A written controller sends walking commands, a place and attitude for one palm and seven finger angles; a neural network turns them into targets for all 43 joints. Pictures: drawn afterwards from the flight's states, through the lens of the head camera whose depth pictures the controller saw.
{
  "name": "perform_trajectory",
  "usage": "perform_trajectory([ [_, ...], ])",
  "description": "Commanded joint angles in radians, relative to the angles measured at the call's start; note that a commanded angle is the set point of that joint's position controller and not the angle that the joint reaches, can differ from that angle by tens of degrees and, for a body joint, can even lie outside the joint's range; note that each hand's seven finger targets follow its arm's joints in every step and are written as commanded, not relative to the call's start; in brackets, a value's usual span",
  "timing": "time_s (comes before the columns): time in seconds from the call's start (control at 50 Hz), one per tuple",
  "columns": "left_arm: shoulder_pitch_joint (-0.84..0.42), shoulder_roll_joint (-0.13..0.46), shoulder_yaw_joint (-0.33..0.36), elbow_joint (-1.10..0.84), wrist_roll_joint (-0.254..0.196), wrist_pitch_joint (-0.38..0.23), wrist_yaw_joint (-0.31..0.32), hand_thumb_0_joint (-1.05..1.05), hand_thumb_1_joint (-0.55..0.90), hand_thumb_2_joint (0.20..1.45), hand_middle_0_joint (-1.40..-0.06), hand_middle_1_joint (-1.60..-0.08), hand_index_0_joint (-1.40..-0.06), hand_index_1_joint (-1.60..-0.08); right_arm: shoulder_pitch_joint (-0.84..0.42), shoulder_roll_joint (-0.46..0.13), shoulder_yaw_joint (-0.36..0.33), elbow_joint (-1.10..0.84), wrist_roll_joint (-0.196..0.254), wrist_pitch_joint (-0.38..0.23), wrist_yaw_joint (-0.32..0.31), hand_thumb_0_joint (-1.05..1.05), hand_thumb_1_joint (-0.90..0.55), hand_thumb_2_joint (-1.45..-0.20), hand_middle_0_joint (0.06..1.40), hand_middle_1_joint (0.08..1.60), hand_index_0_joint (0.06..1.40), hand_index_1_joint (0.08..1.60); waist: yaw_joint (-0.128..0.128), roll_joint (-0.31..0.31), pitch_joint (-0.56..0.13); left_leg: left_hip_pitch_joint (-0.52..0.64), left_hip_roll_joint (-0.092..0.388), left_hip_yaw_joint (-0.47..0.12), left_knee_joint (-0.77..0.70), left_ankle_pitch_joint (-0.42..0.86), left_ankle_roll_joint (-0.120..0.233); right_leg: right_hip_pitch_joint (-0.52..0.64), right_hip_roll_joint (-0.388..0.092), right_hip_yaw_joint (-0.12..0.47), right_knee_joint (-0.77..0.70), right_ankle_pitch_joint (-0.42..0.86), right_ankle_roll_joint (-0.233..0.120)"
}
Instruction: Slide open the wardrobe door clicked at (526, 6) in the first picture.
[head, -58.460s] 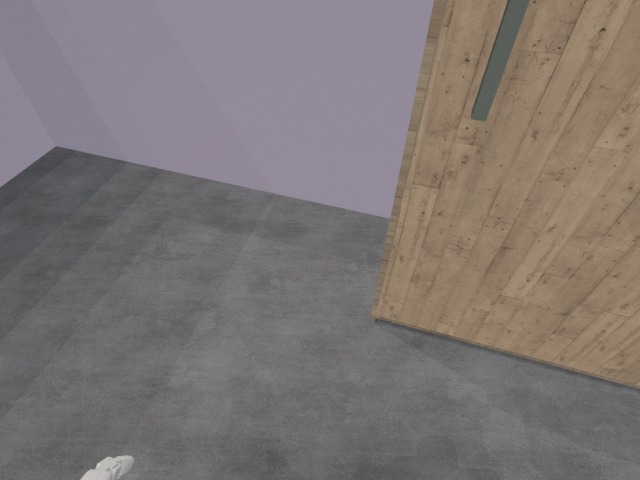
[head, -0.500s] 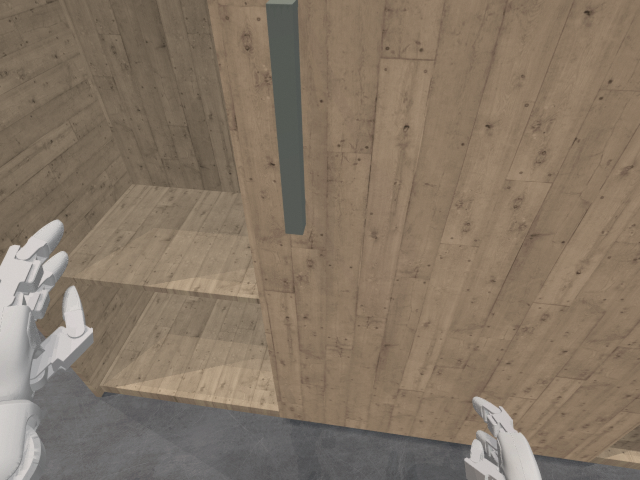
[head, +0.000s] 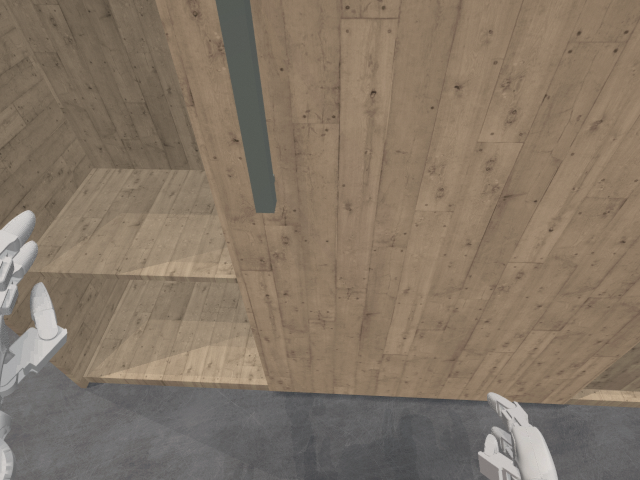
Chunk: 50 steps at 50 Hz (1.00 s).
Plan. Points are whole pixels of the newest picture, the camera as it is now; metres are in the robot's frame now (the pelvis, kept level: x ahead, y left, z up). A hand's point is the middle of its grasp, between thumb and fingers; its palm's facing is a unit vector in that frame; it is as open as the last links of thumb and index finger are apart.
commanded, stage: step back with the hand held close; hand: left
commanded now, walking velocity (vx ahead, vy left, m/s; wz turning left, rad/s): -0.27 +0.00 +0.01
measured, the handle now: (254, 102) +0.47 +0.12 +0.25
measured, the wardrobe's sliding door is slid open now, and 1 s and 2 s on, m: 0.61 0.61 0.61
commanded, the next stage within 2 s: stop stepping back and stand still in 0.78 s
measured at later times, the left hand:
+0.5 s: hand out of the picture +0.12 +0.27 +0.16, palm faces +0.47 -0.77 -0.43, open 7.4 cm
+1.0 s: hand out of the picture +0.03 +0.29 +0.15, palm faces +0.45 -0.78 -0.43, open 7.4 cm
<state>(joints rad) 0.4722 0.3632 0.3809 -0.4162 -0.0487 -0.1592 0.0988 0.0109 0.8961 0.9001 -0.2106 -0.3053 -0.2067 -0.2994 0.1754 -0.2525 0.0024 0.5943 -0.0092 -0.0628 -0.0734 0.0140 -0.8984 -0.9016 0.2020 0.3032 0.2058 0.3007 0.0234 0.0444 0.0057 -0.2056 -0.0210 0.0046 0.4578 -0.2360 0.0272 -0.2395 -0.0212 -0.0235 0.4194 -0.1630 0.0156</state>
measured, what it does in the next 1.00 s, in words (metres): walks backwards: right foot, then left foot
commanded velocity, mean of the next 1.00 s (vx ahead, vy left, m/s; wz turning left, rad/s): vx -0.25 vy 0.00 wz -0.02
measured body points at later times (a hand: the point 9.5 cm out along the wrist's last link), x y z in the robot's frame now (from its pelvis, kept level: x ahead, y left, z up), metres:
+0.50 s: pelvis -0.08 +0.01 -0.02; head -0.08 +0.02 +0.43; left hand +0.09 +0.31 +0.18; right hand +0.09 -0.23 -0.09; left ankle +0.00 +0.10 -0.74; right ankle +0.04 -0.13 -0.74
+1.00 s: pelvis -0.16 +0.02 -0.02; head -0.13 +0.06 +0.43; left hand +0.00 +0.33 +0.17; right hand +0.04 -0.21 -0.08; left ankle -0.14 +0.13 -0.75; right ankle -0.08 -0.13 -0.74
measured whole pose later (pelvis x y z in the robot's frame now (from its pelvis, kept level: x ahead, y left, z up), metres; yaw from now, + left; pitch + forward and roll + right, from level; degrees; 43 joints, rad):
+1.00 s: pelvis -0.16 +0.02 -0.02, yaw +6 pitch +2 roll +0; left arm 0.50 0.42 0.42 -0.57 -0.01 -0.27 0.12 0.01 0.89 0.90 -0.22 -0.31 -0.21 -0.30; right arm 0.20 -0.20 -0.01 0.58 -0.01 -0.13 -0.07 0.01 -0.90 -0.90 0.20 0.30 0.21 0.30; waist -0.01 -0.09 0.01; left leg -0.38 -0.02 0.00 0.64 -0.30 0.03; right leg -0.45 -0.01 0.09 0.66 -0.25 0.04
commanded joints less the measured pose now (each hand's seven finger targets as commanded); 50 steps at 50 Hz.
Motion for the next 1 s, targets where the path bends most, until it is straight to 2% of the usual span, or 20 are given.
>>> perform_trajectory([
  [0.0, 0.036, 0.22, 0.164, -0.25, -0.003, -0.075, 0.03, 0.0, 0.9, 0.9, -0.2, -0.3, -0.2, -0.3, -0.094, -0.1, -0.054, -0.193, 0.006, -0.029, -0.015, 0.0, -0.9, -0.9, 0.2, 0.3, 0.2, 0.3, 0.007, -0.055, -0.215, -0.04, 0.077, -0.056, -0.035, 0.294, 0.007, 0.124, -0.06, 0.057, 0.026, 0.258, -0.018],
  [0.14, 0.022, 0.223, 0.175, -0.266, 0.004, -0.095, 0.045, 0.0, 0.9, 0.9, -0.2, -0.3, -0.2, -0.3, -0.086, -0.104, -0.058, -0.204, 0.01, -0.03, -0.026, 0.0, -0.9, -0.9, 0.2, 0.3, 0.2, 0.3, -0.001, 0.022, -0.143, -0.182, 0.097, -0.089, -0.067, 0.117, 0.026, 0.101, -0.047, 0.079, 0.061, 0.141, -0.014],
  [0.22, -0.026, 0.209, 0.159, -0.239, 0.023, -0.11, 0.049, 0.0, 0.9, 0.9, -0.2, -0.3, -0.2, -0.3, -0.076, -0.117, -0.061, -0.202, 0.012, -0.047, -0.026, 0.0, -0.9, -0.9, 0.2, 0.3, 0.2, 0.3, -0.008, 0.027, -0.064, -0.344, 0.104, -0.112, -0.108, -0.233, 0.054, 0.094, -0.043, 0.104, 0.055, -0.058, -0.014],
  [0.28, -0.057, 0.19, 0.141, -0.22, 0.039, -0.125, 0.054, 0.0, 0.9, 0.9, -0.2, -0.3, -0.2, -0.3, -0.056, -0.12, -0.061, -0.2, 0.011, -0.061, -0.023, 0.0, -0.9, -0.9, 0.2, 0.3, 0.2, 0.3, -0.014, -0.002, -0.03, -0.417, 0.11, -0.132, -0.099, -0.377, 0.068, 0.064, -0.045, 0.118, 0.05, -0.197, -0.015],
  [0.46, -0.069, 0.228, 0.18, -0.305, 0.045, -0.165, 0.067, 0.0, 0.9, 0.9, -0.2, -0.3, -0.2, -0.3, -0.032, -0.107, -0.056, -0.19, -0.004, -0.097, -0.017, 0.0, -0.9, -0.9, 0.2, 0.3, 0.2, 0.3, -0.018, -0.003, -0.093, -0.361, 0.087, -0.122, -0.014, -0.343, 0.058, -0.001, -0.067, 0.165, 0.047, -0.196, -0.037],
  [0.52, -0.074, 0.224, 0.191, -0.283, 0.06, -0.173, 0.072, 0.0, 0.9, 0.9, -0.2, -0.3, -0.2, -0.3, -0.019, -0.12, -0.062, -0.186, -0.005, -0.104, -0.018, 0.0, -0.9, -0.9, 0.2, 0.3, 0.2, 0.3, -0.02, 0.022, -0.047, -0.453, 0.108, -0.153, -0.01, -0.492, 0.072, -0.01, -0.049, 0.177, 0.061, -0.345, -0.039],
  [0.58, -0.103, 0.222, 0.189, -0.314, 0.052, -0.182, 0.072, 0.0, 0.9, 0.9, -0.2, -0.3, -0.2, -0.3, -0.017, -0.115, -0.058, -0.176, -0.005, -0.117, -0.015, 0.0, -0.9, -0.9, 0.2, 0.3, 0.2, 0.3, -0.024, 0.068, -0.066, -0.447, 0.148, -0.215, -0.117, -0.414, 0.072, 0.01, 0.005, 0.1, 0.207, -0.152, -0.024],
  [0.64, -0.077, 0.224, 0.216, -0.296, 0.054, -0.192, 0.065, 0.0, 0.9, 0.9, -0.2, -0.3, -0.2, -0.3, -0.035, -0.105, -0.065, -0.173, -0.012, -0.132, -0.019, 0.0, -0.9, -0.9, 0.2, 0.3, 0.2, 0.3, -0.006, 0.152, -0.139, -0.517, 0.255, -0.284, -0.198, -0.335, 0.112, 0.168, 0.064, 0.056, 0.418, -0.012, 0.002],
  [0.7, -0.056, 0.212, 0.226, -0.227, 0.07, -0.192, 0.047, 0.0, 0.9, 0.9, -0.2, -0.3, -0.2, -0.3, -0.046, -0.127, -0.084, -0.175, -0.002, -0.13, -0.01, 0.0, -0.9, -0.9, 0.2, 0.3, 0.2, 0.3, -0.009, 0.127, -0.046, -0.746, 0.283, -0.264, -0.201, -0.59, 0.136, 0.275, 0.082, 0.084, 0.423, -0.127, -0.003],
  [0.72, -0.071, 0.218, 0.234, -0.214, 0.078, -0.195, 0.043, 0.0, 0.9, 0.9, -0.2, -0.3, -0.2, -0.3, -0.046, -0.129, -0.087, -0.176, -0.008, -0.128, -0.01, 0.0, -0.9, -0.9, 0.2, 0.3, 0.2, 0.3, -0.008, 0.119, -0.012, -0.775, 0.259, -0.249, -0.169, -0.58, 0.132, 0.278, 0.075, 0.11, 0.379, -0.108, -0.012],
  [0.74, -0.098, 0.202, 0.202, -0.216, 0.072, -0.198, 0.037, 0.0, 0.9, 0.9, -0.2, -0.3, -0.2, -0.3, -0.051, -0.106, -0.079, -0.169, -0.011, -0.127, -0.005, 0.0, -0.9, -0.9, 0.2, 0.3, 0.2, 0.3, -0.012, 0.036, 0.038, -0.702, 0.199, -0.207, -0.079, -0.493, 0.097, 0.164, 0.032, 0.18, 0.249, -0.118, -0.045],
  [0.76, -0.098, 0.214, 0.195, -0.223, 0.055, -0.201, 0.034, 0.0, 0.9, 0.9, -0.2, -0.3, -0.2, -0.3, -0.041, -0.09, -0.081, -0.16, -0.008, -0.128, 0.004, 0.0, -0.9, -0.9, 0.2, 0.3, 0.2, 0.3, -0.016, -0.087, 0.03, -0.5, 0.108, -0.125, 0.086, -0.359, 0.03, -0.06, -0.067, 0.328, 0.059, -0.177, -0.103],
  [0.78, -0.088, 0.23, 0.174, -0.236, 0.035, -0.201, 0.037, 0.0, 0.9, 0.9, -0.2, -0.3, -0.2, -0.3, -0.042, -0.061, -0.076, -0.148, -0.002, -0.127, 0.014, 0.0, -0.9, -0.9, 0.2, 0.3, 0.2, 0.3, -0.019, -0.217, -0.025, -0.262, 0.03, -0.026, 0.324, -0.148, -0.036, -0.25, -0.23, 0.481, -0.095, -0.092, -0.168],
  [0.8, -0.106, 0.228, 0.15, -0.257, 0.03, -0.193, 0.044, 0.0, 0.9, 0.9, -0.2, -0.3, -0.2, -0.3, -0.044, -0.064, -0.08, -0.128, 0.0, -0.125, 0.02, 0.0, -0.9, -0.9, 0.2, 0.3, 0.2, 0.3, -0.012, -0.275, -0.096, -0.15, 0.012, -0.033, 0.526, -0.141, -0.047, -0.315, -0.311, 0.509, -0.144, -0.008, -0.208],
  [0.82, -0.111, 0.236, 0.155, -0.3, 0.032, -0.187, 0.05, 0.0, 0.9, 0.9, -0.2, -0.3, -0.2, -0.3, -0.053, -0.059, -0.081, -0.125, -0.005, -0.121, 0.02, 0.0, -0.9, -0.9, 0.2, 0.3, 0.2, 0.3, -0.005, -0.261, -0.15, -0.158, 0.008, -0.051, 0.61, -0.177, -0.047, -0.27, -0.318, 0.484, -0.115, 0.148, -0.232],
  [0.86, -0.081, 0.261, 0.181, -0.358, 0.032, -0.178, 0.048, 0.0, 0.9, 0.9, -0.2, -0.3, -0.2, -0.3, -0.047, -0.037, -0.062, -0.148, -0.009, -0.114, 0.019, 0.0, -0.9, -0.9, 0.2, 0.3, 0.2, 0.3, -0.011, -0.238, -0.184, -0.169, 0.036, -0.041, 0.49, -0.172, -0.04, -0.159, -0.272, 0.359, -0.013, 0.361, -0.19],
  [0.88, -0.039, 0.256, 0.191, -0.345, 0.027, -0.17, 0.048, 0.0, 0.9, 0.9, -0.2, -0.3, -0.2, -0.3, -0.041, -0.037, -0.052, -0.152, -0.009, -0.109, 0.015, 0.0, -0.9, -0.9, 0.2, 0.3, 0.2, 0.3, -0.018, -0.201, -0.196, -0.117, 0.039, -0.02, 0.339, -0.123, -0.033, -0.135, -0.225, 0.291, 0.04, 0.355, -0.148],
  [0.92, -0.027, 0.254, 0.196, -0.351, 0.018, -0.16, 0.05, 0.0, 0.9, 0.9, -0.2, -0.3, -0.2, -0.3, -0.034, -0.055, -0.054, -0.147, -0.001, -0.109, -0.005, 0.0, -0.9, -0.9, 0.2, 0.3, 0.2, 0.3, -0.027, -0.035, -0.204, 0.008, 0.005, 0.03, 0.042, 0.045, -0.026, -0.139, -0.113, 0.184, 0.134, 0.178, -0.069],
  [0.96, -0.026, 0.238, 0.194, -0.399, 0.025, -0.172, 0.06, 0.0, 0.9, 0.9, -0.2, -0.3, -0.2, -0.3, -0.019, -0.1, -0.064, -0.169, 0.002, -0.136, -0.016, 0.0, -0.9, -0.9, 0.2, 0.3, 0.2, 0.3, -0.009, 0.29, -0.201, -0.063, 0.256, -0.261, -0.137, 0.075, 0.063, -0.13, 0.034, 0.071, 0.37, -0.137, 0.005],
  [0.98, -0.031, 0.248, 0.208, -0.389, 0.025, -0.172, 0.066, 0.0, 0.9, 0.9, -0.2, -0.3, -0.2, -0.3, 0.003, -0.082, -0.066, -0.163, 0.002, -0.147, -0.016, 0.0, -0.9, -0.9, 0.2, 0.3, 0.2, 0.3, -0.017, 0.235, -0.181, -0.066, 0.3, -0.278, -0.173, 0.053, 0.102, -0.154, 0.058, 0.067, 0.451, -0.258, 0.003],
])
